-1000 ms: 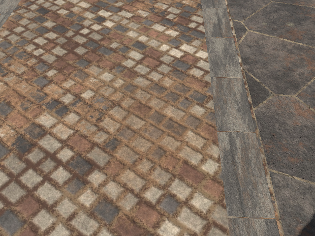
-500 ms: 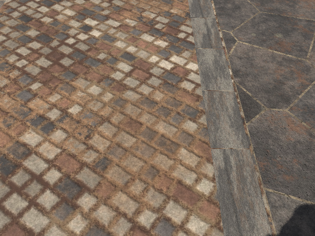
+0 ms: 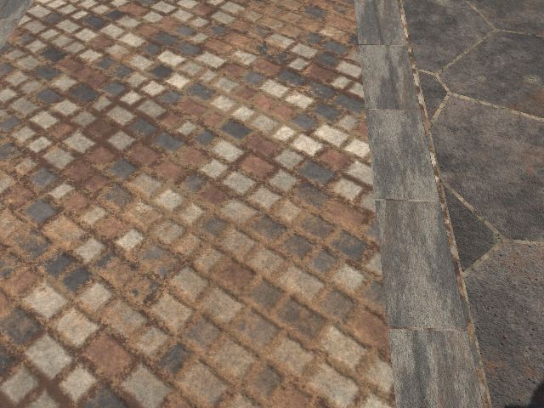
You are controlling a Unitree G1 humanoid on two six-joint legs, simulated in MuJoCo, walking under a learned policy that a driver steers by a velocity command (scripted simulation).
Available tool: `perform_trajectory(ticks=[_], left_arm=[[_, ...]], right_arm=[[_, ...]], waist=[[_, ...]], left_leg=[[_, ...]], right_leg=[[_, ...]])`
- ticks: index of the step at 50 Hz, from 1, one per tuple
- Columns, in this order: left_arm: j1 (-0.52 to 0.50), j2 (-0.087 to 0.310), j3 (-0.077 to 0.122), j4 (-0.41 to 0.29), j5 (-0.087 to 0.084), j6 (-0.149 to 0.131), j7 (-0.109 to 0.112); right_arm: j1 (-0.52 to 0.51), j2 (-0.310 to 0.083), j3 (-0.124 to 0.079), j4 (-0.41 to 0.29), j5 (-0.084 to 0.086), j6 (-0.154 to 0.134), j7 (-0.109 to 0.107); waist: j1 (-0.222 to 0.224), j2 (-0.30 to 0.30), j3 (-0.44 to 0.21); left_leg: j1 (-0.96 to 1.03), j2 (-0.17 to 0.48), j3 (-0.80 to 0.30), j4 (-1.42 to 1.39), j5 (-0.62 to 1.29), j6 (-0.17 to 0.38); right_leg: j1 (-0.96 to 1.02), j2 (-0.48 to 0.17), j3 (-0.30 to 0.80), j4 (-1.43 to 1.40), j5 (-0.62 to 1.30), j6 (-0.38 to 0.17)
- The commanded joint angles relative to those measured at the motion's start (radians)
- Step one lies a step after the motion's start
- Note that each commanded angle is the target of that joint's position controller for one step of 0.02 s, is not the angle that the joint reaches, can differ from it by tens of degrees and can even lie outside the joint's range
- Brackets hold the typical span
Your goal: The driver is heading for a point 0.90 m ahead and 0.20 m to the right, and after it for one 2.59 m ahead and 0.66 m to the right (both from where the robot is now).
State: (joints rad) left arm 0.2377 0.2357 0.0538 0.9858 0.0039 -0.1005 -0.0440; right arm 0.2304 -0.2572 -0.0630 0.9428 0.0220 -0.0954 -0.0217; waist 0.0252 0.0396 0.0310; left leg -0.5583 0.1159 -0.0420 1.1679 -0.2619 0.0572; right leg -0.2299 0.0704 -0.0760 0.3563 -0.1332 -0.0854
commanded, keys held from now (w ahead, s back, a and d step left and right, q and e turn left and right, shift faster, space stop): w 0.56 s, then w+e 0.44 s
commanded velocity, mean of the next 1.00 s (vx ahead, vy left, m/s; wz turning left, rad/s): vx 0.50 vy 0.00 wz -0.14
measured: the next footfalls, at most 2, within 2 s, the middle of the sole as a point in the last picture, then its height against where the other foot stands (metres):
left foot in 0.36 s outside the picture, level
right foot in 0.92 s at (335, 333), level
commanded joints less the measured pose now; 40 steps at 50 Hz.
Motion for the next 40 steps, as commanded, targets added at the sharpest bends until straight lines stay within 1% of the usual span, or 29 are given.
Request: perform_trajectory(ticks=[1,2,4,7,9,12,14,15,16,17,18,19,20,21,22,23,24,25,26,27,28,29,31,33,35,38,40], left_arm=[[-0.031,0.120,0.016,-0.046,0.002,-0.023,0.016],[-0.006,0.130,0.017,-0.040,0.001,-0.021,0.024],[0.037,0.137,0.016,-0.032,-0.001,-0.014,0.036],[0.095,0.149,0.016,-0.022,-0.011,-0.007,0.045],[0.140,0.154,0.016,-0.007,-0.017,-0.002,0.047],[0.195,0.158,0.020,0.017,-0.019,0.015,0.049],[0.200,0.169,0.026,0.023,-0.021,0.026,0.052],[0.190,0.176,0.030,0.021,-0.021,0.032,0.054],[0.168,0.187,0.033,0.014,-0.020,0.036,0.054],[0.143,0.184,0.031,0.006,-0.019,0.041,0.054],[0.136,0.154,0.018,-0.010,-0.011,0.042,0.054],[0.225,0.060,-0.010,-0.033,-0.003,0.028,0.046],[0.242,0.032,-0.023,-0.019,-0.014,0.000,0.039],[0.159,0.135,0.004,-0.039,-0.041,-0.020,0.034],[0.077,0.154,0.008,-0.063,-0.053,-0.030,0.035],[0.037,0.144,0.011,-0.070,-0.043,-0.030,0.042],[0.036,0.139,0.020,-0.068,-0.029,-0.018,0.048],[0.062,0.113,0.019,-0.062,-0.026,-0.002,0.048],[0.078,0.087,0.016,-0.058,-0.023,0.011,0.049],[0.077,0.075,0.016,-0.061,-0.021,0.020,0.050],[0.052,0.078,0.018,-0.072,-0.018,0.025,0.052],[0.020,0.081,0.019,-0.083,-0.017,0.028,0.053],[-0.043,0.079,0.020,-0.103,-0.016,0.030,0.049],[-0.099,0.069,0.016,-0.120,-0.019,0.026,0.040],[-0.169,0.060,0.010,-0.143,-0.023,0.025,0.031],[-0.244,0.057,0.005,-0.180,-0.025,0.026,0.016],[-0.280,0.059,0.003,-0.210,-0.026,0.026,0.003]], right_arm=[[0.055,-0.050,-0.016,-0.039,-0.011,0.015,-0.008],[0.006,-0.057,-0.018,-0.056,-0.016,0.014,-0.008],[-0.066,-0.052,-0.016,-0.079,-0.020,0.009,-0.002],[-0.178,-0.033,-0.005,-0.108,-0.014,0.000,0.012],[-0.244,-0.029,0.003,-0.126,-0.008,-0.003,0.023],[-0.324,-0.033,0.010,-0.160,-0.002,-0.010,0.044],[-0.337,-0.049,0.010,-0.178,0.001,-0.017,0.057],[-0.313,-0.064,0.005,-0.176,0.002,-0.019,0.061],[-0.258,-0.089,-0.005,-0.165,0.001,-0.022,0.062],[-0.133,-0.123,-0.025,-0.128,-0.001,-0.023,0.059],[0.058,-0.182,-0.050,-0.074,-0.007,-0.023,0.051],[0.213,-0.280,-0.074,-0.044,-0.030,-0.017,0.043],[0.232,-0.239,-0.059,-0.034,-0.019,-0.011,0.045],[0.162,-0.172,-0.036,-0.042,-0.010,-0.012,0.045],[0.075,-0.134,-0.025,-0.065,-0.012,-0.011,0.041],[0.003,-0.110,-0.016,-0.074,-0.020,-0.013,0.045],[-0.035,-0.076,-0.006,-0.078,-0.028,-0.019,0.049],[-0.046,-0.064,-0.002,-0.072,-0.033,-0.020,0.053],[-0.037,-0.070,-0.003,-0.064,-0.031,-0.022,0.055],[-0.023,-0.083,-0.006,-0.054,-0.028,-0.025,0.052],[-0.010,-0.101,-0.010,-0.046,-0.028,-0.026,0.047],[0.001,-0.116,-0.015,-0.039,-0.031,-0.026,0.040],[0.027,-0.124,-0.017,-0.026,-0.032,-0.022,0.026],[0.038,-0.127,-0.016,-0.019,-0.032,-0.021,0.018],[0.066,-0.135,-0.016,-0.006,-0.029,-0.022,0.012],[0.113,-0.140,-0.019,0.019,-0.023,-0.013,0.008],[0.125,-0.144,-0.023,0.029,-0.019,0.000,0.006]], waist=[[-0.051,-0.092,0.006],[-0.039,-0.082,0.018],[-0.019,-0.076,0.021],[0.019,-0.079,0.031],[0.043,-0.078,0.045],[0.064,-0.077,0.066],[0.049,-0.090,0.061],[0.029,-0.103,0.044],[-0.008,-0.122,0.006],[-0.078,-0.125,-0.070],[-0.154,-0.104,-0.199],[-0.144,0.089,-0.367],[-0.139,0.223,-0.456],[-0.139,0.158,-0.328],[-0.118,0.099,-0.212],[-0.083,0.022,-0.131],[-0.048,0.021,-0.093],[-0.022,0.039,-0.079],[-0.011,0.038,-0.072],[-0.003,0.033,-0.056],[-0.001,0.025,-0.039],[-0.004,0.016,-0.025],[-0.021,0.013,-0.008],[-0.038,0.020,0.003],[-0.064,0.016,0.021],[-0.091,0.004,0.050],[-0.096,0.000,0.061]], left_leg=[[-0.075,0.064,-0.028,-0.087,0.109,-0.022],[-0.122,0.067,-0.026,-0.151,0.163,-0.033],[-0.159,0.058,-0.017,-0.282,0.276,-0.044],[-0.121,0.018,0.022,-0.471,0.393,-0.046],[-0.116,-0.001,0.035,-0.545,0.405,-0.048],[-0.150,-0.018,0.037,-0.620,0.344,-0.035],[-0.137,-0.030,0.037,-0.654,0.268,-0.012],[-0.089,-0.043,0.045,-0.669,0.228,0.002],[0.008,-0.072,0.068,-0.677,0.194,0.019],[0.183,-0.108,0.098,-0.695,0.197,0.045],[0.474,-0.067,0.051,-0.661,0.223,0.090],[0.892,0.196,-0.355,-0.671,0.120,0.227],[1.004,0.301,-0.703,-0.836,0.029,0.303],[0.913,0.260,-0.595,-0.855,-0.011,0.248],[0.762,0.222,-0.435,-0.871,0.052,0.209],[0.605,0.182,-0.330,-0.910,0.133,0.189],[0.501,0.142,-0.255,-0.944,0.188,0.169],[0.438,0.124,-0.216,-0.976,0.201,0.167],[0.402,0.116,-0.190,-1.000,0.223,0.175],[0.378,0.112,-0.160,-1.019,0.253,0.184],[0.370,0.110,-0.137,-1.036,0.273,0.190],[0.381,0.113,-0.110,-1.048,0.287,0.189],[0.406,0.104,-0.053,-1.062,0.299,0.170],[0.408,0.083,0.016,-1.072,0.300,0.142],[0.426,0.083,0.064,-1.086,0.287,0.127],[0.537,0.119,0.103,-1.067,0.301,0.117],[0.625,0.150,0.121,-1.024,0.343,0.105]], right_leg=[[-0.029,-0.277,0.249,-0.267,0.023,-0.164],[-0.004,-0.278,0.242,-0.271,0.045,-0.163],[0.040,-0.267,0.211,-0.268,0.090,-0.146],[0.075,-0.244,0.156,-0.268,0.114,-0.117],[0.126,-0.253,0.147,-0.258,0.109,-0.114],[0.247,-0.296,0.151,-0.207,0.141,-0.115],[0.312,-0.329,0.161,-0.158,0.211,-0.104],[0.330,-0.337,0.160,-0.125,0.285,-0.094],[0.335,-0.331,0.150,-0.062,0.443,-0.082],[0.314,-0.294,0.116,0.081,0.605,-0.061],[0.180,-0.240,0.077,0.312,0.569,-0.030],[-0.213,-0.103,0.019,0.710,0.196,0.041],[-0.418,-0.002,0.133,0.925,-0.417,0.058],[-0.522,-0.071,0.198,1.010,-0.398,0.036],[-0.536,-0.126,0.166,0.992,-0.312,0.023],[-0.500,-0.169,0.144,0.921,-0.229,0.024],[-0.439,-0.202,0.148,0.854,-0.179,0.025],[-0.386,-0.214,0.149,0.823,-0.151,0.029],[-0.362,-0.218,0.143,0.796,-0.139,0.035],[-0.367,-0.223,0.136,0.765,-0.122,0.044],[-0.393,-0.226,0.133,0.725,-0.085,0.053],[-0.432,-0.228,0.134,0.675,-0.036,0.063],[-0.474,-0.227,0.136,0.564,0.083,0.072],[-0.452,-0.207,0.123,0.443,0.194,0.067],[-0.429,-0.183,0.102,0.352,0.256,0.059],[-0.466,-0.167,0.096,0.278,0.247,0.042],[-0.500,-0.162,0.089,0.249,0.184,0.023]])
Over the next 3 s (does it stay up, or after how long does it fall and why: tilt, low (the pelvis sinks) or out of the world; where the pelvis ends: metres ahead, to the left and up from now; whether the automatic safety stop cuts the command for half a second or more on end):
stays up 0.91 -0.10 0.00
